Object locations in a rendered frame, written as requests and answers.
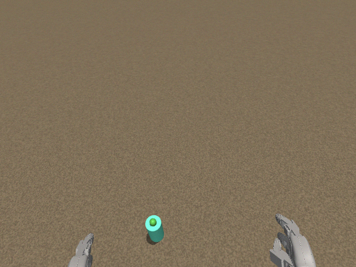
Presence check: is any right robot hand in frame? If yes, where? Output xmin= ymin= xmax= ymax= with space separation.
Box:
xmin=270 ymin=214 xmax=316 ymax=267

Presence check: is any bottle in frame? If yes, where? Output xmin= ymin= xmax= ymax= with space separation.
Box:
xmin=145 ymin=215 xmax=164 ymax=242

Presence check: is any left robot hand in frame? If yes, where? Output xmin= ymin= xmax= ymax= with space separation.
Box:
xmin=68 ymin=233 xmax=94 ymax=267

